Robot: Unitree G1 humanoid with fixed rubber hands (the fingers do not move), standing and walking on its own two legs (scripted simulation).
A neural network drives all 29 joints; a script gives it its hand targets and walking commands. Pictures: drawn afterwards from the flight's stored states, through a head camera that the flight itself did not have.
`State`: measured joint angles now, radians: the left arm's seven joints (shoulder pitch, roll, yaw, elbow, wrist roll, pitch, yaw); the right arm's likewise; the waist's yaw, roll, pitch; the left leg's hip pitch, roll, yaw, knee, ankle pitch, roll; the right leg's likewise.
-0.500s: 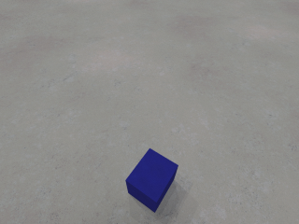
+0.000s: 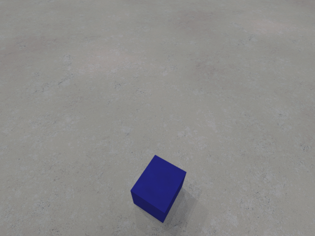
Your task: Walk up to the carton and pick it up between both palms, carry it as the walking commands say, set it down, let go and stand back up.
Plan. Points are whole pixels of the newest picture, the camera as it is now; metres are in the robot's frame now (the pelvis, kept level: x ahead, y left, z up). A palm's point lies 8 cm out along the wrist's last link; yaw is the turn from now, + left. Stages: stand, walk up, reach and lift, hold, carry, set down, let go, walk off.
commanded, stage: walk up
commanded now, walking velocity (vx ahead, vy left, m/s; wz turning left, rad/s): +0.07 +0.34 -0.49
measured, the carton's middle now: (158, 188) +0.47 +0.00 -0.66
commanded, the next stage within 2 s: none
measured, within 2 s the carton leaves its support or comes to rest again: neither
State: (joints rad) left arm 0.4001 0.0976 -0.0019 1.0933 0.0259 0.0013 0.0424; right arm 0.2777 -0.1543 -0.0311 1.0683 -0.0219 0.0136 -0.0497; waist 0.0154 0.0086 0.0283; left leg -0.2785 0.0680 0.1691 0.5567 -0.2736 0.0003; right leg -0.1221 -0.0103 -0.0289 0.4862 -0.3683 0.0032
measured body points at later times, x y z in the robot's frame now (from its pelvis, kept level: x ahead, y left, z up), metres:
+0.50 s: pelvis +0.06 +0.19 +0.00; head +0.12 +0.20 +0.45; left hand +0.18 +0.46 -0.14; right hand +0.07 -0.06 -0.13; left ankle +0.08 +0.32 -0.73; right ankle -0.02 +0.07 -0.64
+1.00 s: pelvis +0.08 +0.19 +0.01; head +0.13 +0.16 +0.46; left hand +0.25 +0.38 -0.14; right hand +0.04 -0.07 -0.14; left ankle +0.13 +0.35 -0.67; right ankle +0.07 +0.13 -0.73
